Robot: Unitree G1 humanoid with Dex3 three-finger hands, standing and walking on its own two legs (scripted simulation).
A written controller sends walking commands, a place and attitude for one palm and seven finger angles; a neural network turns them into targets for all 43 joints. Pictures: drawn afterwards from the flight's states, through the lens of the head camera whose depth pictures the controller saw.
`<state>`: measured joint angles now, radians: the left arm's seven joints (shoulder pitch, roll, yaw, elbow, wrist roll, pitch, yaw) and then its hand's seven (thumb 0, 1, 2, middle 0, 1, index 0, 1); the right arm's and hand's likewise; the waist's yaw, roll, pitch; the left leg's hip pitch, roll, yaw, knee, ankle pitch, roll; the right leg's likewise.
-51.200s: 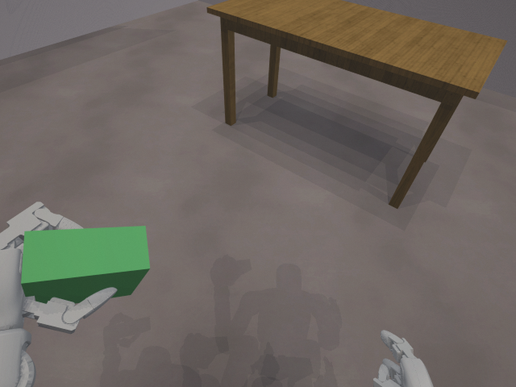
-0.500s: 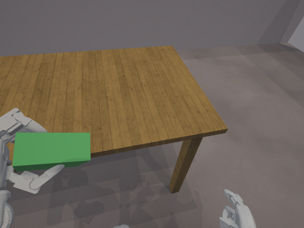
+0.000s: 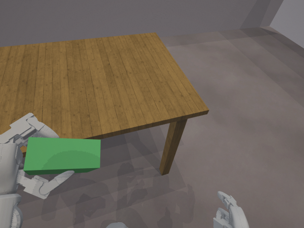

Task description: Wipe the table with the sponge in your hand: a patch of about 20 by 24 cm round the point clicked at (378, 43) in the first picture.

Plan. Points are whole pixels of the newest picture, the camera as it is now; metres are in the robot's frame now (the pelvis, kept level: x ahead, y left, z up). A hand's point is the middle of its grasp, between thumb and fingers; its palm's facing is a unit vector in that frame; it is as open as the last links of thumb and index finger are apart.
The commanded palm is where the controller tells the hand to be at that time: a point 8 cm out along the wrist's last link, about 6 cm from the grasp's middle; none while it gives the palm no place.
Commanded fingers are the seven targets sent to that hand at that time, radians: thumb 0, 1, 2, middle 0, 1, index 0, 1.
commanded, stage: step back with the hand held close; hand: left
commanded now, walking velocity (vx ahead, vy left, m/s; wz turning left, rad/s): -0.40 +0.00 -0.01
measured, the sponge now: (73, 158) +0.23 +0.18 +0.13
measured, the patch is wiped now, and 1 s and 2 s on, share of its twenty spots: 1.00 1.00 1.00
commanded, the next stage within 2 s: stop stepping back and stand still in 0.10 s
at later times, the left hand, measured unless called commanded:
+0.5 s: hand out of the picture +0.08 +0.20 +0.15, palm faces +0.31 -0.87 -0.39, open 9.6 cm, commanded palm +0.04 +0.25 +0.18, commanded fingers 0.00 0.10 1.30 -1.20 -1.60 -1.20 -1.60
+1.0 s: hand out of the picture +0.02 +0.17 +0.15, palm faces +0.32 -0.88 -0.35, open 9.6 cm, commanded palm -0.02 +0.23 +0.18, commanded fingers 0.00 0.10 1.30 -1.20 -1.60 -1.20 -1.60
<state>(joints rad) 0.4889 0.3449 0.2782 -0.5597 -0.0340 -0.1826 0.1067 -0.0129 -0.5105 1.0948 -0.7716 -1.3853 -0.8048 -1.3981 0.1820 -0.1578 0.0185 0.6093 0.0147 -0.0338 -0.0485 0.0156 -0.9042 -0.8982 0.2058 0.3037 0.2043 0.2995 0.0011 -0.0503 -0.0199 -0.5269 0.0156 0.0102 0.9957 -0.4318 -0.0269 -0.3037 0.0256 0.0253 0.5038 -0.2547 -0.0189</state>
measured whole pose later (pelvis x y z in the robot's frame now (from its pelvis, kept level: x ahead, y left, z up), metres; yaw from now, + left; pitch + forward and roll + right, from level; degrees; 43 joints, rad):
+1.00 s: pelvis -0.18 -0.05 +0.00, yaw +0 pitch -1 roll +1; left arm 0.53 0.33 0.26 -0.49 -0.04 -0.13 0.11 -0.01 -0.51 1.09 -0.77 -1.39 -0.81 -1.40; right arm 0.25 -0.21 0.01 0.66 0.01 -0.09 -0.05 0.02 -0.91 -0.90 0.20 0.30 0.20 0.30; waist 0.00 -0.03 -0.03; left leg -0.42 0.04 0.05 0.87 -0.33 0.04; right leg -0.29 0.00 -0.07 0.52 -0.22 -0.06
